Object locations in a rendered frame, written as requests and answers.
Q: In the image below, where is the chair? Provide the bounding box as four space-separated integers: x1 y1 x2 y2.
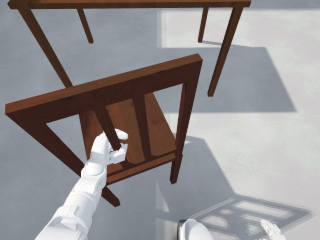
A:
5 53 203 207

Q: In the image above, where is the robot left hand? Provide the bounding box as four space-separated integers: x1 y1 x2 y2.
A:
90 129 128 165

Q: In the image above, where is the robot left upper arm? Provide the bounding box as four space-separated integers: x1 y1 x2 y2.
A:
37 226 88 240

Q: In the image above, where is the robot right hand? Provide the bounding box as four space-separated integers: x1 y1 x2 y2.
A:
259 219 287 240

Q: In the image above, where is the table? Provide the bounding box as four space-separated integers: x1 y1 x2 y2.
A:
7 0 252 97

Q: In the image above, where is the left robot forearm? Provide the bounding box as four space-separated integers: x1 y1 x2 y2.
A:
35 157 107 240

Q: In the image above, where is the robot right foot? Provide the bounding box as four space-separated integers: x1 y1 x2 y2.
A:
177 219 187 240

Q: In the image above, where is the right robot shin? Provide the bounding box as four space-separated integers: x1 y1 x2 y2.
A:
183 219 197 225

